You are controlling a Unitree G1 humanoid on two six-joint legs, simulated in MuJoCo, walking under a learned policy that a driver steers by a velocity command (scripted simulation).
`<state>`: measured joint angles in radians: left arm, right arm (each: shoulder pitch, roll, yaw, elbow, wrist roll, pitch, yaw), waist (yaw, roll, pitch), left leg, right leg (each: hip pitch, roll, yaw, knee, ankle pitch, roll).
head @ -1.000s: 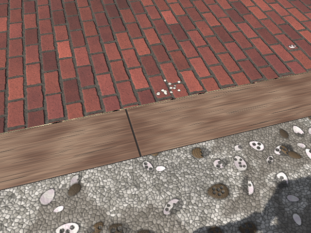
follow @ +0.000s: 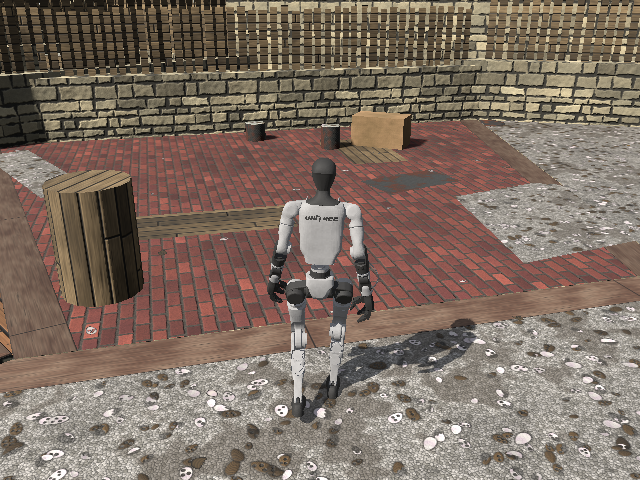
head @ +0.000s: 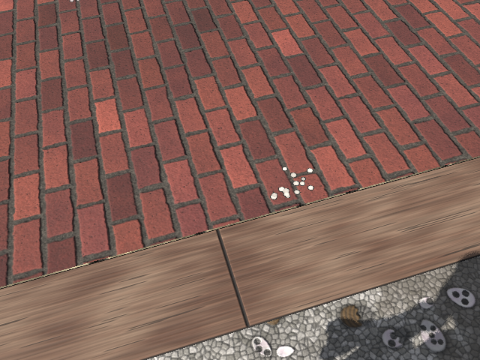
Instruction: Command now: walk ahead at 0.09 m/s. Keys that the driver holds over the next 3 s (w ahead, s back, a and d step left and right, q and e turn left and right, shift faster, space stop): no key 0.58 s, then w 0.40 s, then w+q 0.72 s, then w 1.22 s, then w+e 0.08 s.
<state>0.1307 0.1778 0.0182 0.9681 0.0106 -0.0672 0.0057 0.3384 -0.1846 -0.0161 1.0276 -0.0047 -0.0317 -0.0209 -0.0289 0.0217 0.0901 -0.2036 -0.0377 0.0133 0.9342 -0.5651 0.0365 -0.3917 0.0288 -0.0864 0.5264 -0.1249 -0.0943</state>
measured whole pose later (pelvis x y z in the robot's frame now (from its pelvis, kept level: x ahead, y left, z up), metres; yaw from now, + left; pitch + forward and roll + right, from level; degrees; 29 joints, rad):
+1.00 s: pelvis +0.16 -0.02 +0.01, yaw +0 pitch +0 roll +0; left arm 0.34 0.18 0.06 1.05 0.02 -0.08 0.00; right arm 0.38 -0.20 -0.05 1.08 -0.03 -0.06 0.01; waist 0.00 0.03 0.00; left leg -0.32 0.02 0.02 1.02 -0.37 0.09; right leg -0.19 0.04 -0.09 0.47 -0.29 -0.08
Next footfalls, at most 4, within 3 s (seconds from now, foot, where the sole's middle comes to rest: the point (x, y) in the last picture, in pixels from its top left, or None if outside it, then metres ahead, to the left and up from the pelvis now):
0.24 left None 0.06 0.13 -0.76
1.38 left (233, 341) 0.50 0.07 -0.76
1.92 right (239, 225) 0.87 0.04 -0.76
2.46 left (152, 188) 1.04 0.34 -0.76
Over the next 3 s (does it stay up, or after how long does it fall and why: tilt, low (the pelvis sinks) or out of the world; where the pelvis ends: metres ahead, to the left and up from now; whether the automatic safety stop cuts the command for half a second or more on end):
stays up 1.20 0.32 0.00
